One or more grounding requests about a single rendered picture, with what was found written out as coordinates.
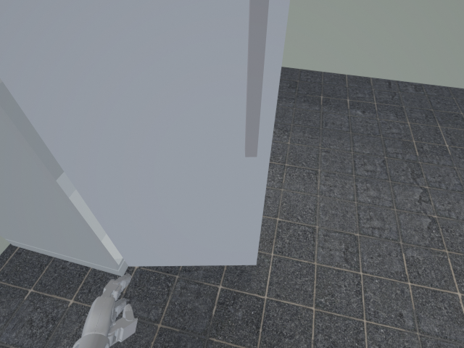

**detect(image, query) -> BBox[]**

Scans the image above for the handle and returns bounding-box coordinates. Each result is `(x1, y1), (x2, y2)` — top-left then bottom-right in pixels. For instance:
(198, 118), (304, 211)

(245, 0), (269, 157)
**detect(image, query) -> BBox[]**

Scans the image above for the fridge door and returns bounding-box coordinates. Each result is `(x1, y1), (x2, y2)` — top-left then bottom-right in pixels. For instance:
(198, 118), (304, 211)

(0, 0), (290, 267)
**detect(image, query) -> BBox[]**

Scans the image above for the robot left forearm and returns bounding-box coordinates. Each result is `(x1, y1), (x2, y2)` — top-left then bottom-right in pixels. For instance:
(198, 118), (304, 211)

(73, 333), (109, 348)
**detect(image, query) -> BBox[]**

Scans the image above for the left robot hand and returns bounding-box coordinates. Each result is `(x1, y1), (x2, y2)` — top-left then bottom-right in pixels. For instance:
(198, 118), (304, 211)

(81, 274), (138, 347)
